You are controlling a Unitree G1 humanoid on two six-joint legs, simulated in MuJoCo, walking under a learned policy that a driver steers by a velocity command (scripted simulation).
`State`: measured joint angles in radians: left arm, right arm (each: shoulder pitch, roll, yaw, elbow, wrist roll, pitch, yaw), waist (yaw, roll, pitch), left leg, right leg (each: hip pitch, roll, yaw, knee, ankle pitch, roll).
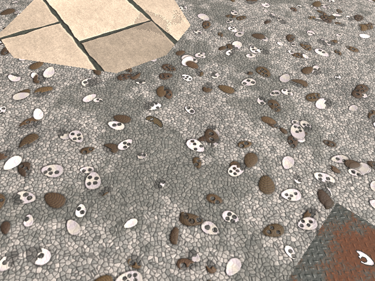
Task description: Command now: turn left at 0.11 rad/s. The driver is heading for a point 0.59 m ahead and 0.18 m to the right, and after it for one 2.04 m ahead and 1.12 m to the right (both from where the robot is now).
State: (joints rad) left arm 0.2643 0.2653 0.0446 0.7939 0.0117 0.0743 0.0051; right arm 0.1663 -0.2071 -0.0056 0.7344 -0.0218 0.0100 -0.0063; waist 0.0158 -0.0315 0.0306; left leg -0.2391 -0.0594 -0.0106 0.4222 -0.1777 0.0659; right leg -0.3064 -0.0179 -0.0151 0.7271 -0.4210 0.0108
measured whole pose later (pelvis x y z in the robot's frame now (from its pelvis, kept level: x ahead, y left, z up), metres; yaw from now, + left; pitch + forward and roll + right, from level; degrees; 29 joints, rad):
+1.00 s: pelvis +0.20 -0.01 -0.02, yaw +0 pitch +0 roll +1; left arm 0.07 0.19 0.02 0.90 0.03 -0.06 0.00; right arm 0.43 -0.17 0.00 1.09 -0.01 -0.07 -0.02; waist -0.05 -0.01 0.08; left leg 0.01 -0.05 0.03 0.51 -0.44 0.04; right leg -0.43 0.02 -0.09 0.53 -0.06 -0.08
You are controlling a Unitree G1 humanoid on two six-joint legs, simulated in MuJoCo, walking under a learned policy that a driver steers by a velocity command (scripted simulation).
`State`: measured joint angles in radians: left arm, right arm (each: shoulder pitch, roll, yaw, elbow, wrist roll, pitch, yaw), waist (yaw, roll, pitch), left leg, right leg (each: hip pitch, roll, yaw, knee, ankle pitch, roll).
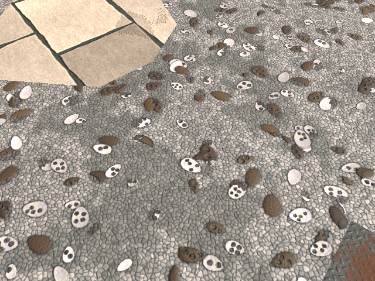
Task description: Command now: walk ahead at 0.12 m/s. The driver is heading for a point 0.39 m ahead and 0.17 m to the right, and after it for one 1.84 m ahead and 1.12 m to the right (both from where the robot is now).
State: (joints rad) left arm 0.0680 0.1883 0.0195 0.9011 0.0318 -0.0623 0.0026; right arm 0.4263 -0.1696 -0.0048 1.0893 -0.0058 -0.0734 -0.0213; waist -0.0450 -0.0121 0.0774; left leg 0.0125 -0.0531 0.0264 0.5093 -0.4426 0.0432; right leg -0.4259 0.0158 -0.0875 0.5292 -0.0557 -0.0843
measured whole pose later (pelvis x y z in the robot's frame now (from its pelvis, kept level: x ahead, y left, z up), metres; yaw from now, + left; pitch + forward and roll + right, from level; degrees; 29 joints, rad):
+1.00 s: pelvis +0.29 -0.09 +0.00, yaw -23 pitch +1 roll +0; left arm 0.09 0.25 0.07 0.84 0.02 -0.02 -0.01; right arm 0.30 -0.21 -0.06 0.95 0.00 -0.07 -0.02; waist -0.03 0.00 0.12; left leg -0.35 0.08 0.04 1.30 -0.44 -0.02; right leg -0.44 0.08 -0.09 0.57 -0.12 -0.13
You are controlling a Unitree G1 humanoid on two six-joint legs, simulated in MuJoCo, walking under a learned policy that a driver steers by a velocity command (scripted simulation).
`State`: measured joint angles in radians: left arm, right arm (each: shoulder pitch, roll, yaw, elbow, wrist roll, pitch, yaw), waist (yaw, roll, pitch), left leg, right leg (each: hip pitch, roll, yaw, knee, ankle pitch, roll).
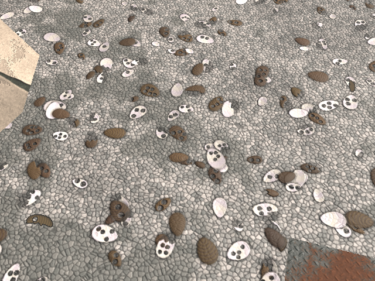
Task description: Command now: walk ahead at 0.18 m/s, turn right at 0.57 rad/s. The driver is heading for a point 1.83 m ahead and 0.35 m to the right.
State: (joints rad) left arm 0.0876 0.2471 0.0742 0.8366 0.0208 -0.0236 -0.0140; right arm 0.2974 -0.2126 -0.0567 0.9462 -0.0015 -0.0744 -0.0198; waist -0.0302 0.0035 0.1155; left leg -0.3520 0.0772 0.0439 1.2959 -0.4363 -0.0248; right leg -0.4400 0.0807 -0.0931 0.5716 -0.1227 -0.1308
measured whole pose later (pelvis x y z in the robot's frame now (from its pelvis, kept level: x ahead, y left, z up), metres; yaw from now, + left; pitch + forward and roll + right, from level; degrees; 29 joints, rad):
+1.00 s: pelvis +0.10 +0.03 +0.02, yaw -26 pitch -1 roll -1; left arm 0.17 0.24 0.01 0.85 0.02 0.05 0.01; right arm 0.25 -0.27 -0.02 0.82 -0.01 0.03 -0.01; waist -0.03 0.03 0.06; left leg -0.23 0.01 0.01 0.49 -0.26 0.01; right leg -0.14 0.06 0.05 0.42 -0.25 -0.03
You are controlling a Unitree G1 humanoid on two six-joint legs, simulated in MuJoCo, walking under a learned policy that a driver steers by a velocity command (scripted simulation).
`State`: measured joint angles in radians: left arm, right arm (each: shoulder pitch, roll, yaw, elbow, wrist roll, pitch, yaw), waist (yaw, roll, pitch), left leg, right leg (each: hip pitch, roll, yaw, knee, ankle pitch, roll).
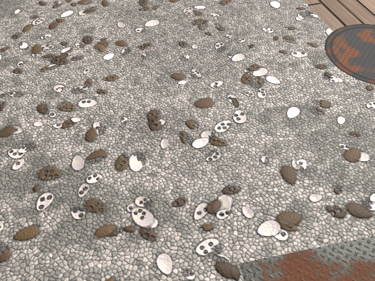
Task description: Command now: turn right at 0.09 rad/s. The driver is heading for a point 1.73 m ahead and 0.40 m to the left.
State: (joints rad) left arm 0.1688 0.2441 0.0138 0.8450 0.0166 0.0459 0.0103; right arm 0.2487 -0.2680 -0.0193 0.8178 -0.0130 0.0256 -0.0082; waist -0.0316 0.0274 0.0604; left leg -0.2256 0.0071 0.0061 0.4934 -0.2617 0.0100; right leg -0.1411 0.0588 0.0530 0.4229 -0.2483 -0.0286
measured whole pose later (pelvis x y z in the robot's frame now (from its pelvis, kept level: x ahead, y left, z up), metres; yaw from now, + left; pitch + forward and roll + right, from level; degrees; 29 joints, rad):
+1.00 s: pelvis +0.03 +0.00 +0.00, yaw +1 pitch -1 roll +0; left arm 0.36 0.20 0.01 1.13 0.02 0.00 0.03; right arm 0.31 -0.19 0.00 1.11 -0.04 0.01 -0.01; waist 0.01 0.00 -0.01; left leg -0.26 0.01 0.03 0.65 -0.43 0.05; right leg -0.09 0.06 0.05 0.43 -0.32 -0.06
